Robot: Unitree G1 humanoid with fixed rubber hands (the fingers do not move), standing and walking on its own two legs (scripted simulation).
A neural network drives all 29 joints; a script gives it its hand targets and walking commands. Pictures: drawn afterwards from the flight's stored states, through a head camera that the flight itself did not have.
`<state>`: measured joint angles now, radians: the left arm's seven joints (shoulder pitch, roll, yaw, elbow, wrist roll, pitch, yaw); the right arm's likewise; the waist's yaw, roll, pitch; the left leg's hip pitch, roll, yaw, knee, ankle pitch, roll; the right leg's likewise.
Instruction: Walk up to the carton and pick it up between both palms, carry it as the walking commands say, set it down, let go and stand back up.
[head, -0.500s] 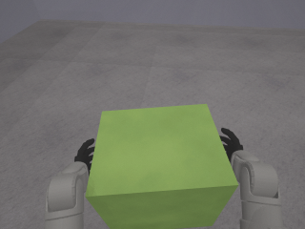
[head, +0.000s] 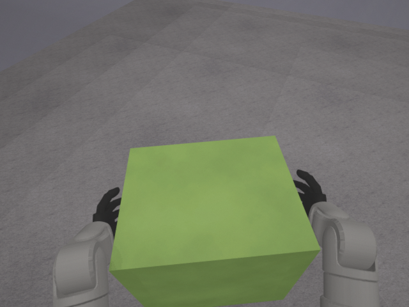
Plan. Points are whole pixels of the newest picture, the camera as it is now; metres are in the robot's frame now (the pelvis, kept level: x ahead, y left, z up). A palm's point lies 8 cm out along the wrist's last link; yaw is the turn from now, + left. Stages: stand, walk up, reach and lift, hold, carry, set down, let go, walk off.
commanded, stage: carry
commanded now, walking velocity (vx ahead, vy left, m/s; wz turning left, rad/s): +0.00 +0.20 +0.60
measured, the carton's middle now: (210, 227) +0.26 +0.00 +0.00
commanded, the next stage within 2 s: none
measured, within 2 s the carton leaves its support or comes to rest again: neither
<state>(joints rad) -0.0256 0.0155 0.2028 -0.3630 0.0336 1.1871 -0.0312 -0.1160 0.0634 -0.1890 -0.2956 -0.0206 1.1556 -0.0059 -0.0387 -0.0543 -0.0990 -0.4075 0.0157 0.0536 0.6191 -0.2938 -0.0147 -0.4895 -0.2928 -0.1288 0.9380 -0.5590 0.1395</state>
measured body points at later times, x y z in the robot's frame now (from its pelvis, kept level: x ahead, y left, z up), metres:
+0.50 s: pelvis -0.06 +0.11 +0.02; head -0.06 +0.08 +0.47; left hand +0.13 +0.36 +0.10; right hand +0.26 +0.01 +0.09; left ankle -0.08 +0.30 -0.66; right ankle +0.01 -0.02 -0.72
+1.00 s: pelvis -0.15 +0.24 +0.01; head -0.13 +0.22 +0.46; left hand -0.02 +0.54 +0.08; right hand +0.18 +0.22 +0.07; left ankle -0.10 +0.31 -0.72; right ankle -0.11 +0.16 -0.70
